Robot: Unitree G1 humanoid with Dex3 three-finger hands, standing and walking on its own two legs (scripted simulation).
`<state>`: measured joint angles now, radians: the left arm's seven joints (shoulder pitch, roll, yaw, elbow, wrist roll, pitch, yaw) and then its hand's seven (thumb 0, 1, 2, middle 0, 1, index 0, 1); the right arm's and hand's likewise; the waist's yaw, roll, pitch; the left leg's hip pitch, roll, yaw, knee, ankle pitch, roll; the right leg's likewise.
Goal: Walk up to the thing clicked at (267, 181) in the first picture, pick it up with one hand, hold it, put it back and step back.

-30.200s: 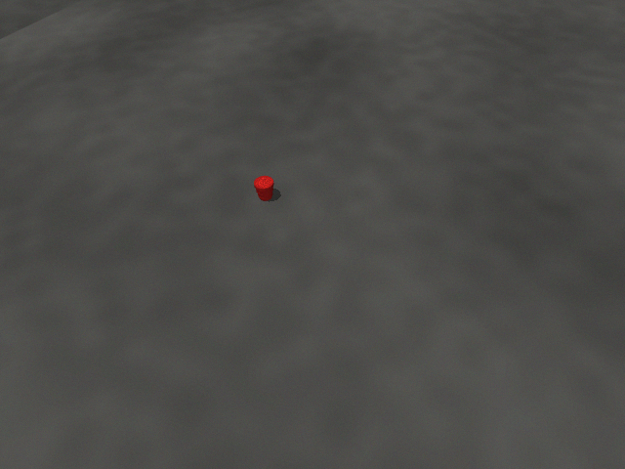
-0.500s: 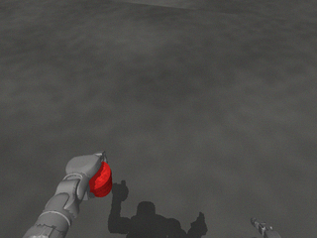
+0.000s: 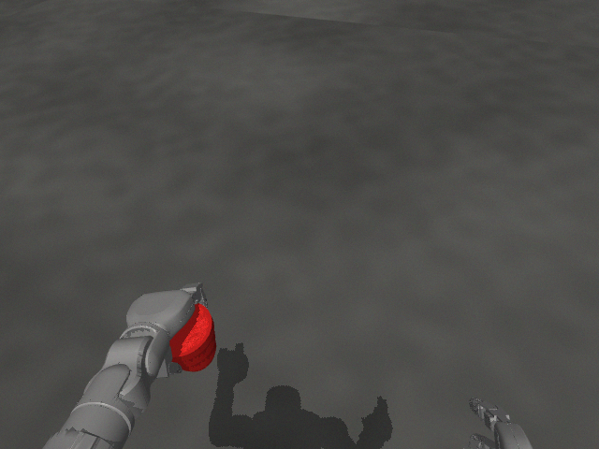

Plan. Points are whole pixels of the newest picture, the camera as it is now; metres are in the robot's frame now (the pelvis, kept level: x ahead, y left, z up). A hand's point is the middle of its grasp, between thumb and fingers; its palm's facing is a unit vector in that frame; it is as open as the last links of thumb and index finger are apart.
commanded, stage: hold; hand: left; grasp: from above
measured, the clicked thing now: (190, 341) +0.30 +0.20 -0.08
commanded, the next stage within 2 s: crouch in 0.64 s
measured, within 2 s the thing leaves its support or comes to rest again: neither
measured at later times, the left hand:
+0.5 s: hand (171, 342) +0.28 +0.22 -0.04, palm faces -0.47 -0.06 -0.88, open 11.5 cm
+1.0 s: hand (176, 351) +0.28 +0.22 -0.07, palm faces -0.47 -0.06 -0.88, open 11.5 cm
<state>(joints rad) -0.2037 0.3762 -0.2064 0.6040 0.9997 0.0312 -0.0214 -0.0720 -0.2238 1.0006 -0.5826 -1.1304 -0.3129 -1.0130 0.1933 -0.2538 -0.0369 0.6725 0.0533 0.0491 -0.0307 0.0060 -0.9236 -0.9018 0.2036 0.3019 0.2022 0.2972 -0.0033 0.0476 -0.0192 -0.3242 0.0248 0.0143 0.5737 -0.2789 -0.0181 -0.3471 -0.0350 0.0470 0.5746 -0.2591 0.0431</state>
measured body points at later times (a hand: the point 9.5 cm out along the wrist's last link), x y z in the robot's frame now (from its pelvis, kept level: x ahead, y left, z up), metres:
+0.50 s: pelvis +0.00 +0.00 +0.00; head +0.01 -0.02 +0.45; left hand +0.30 +0.22 +0.01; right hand +0.15 -0.25 -0.11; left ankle +0.01 +0.13 -0.73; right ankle +0.03 -0.15 -0.73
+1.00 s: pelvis +0.00 +0.00 +0.00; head +0.03 -0.02 +0.45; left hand +0.30 +0.22 -0.02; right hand +0.15 -0.26 -0.11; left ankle +0.01 +0.13 -0.73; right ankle +0.03 -0.15 -0.73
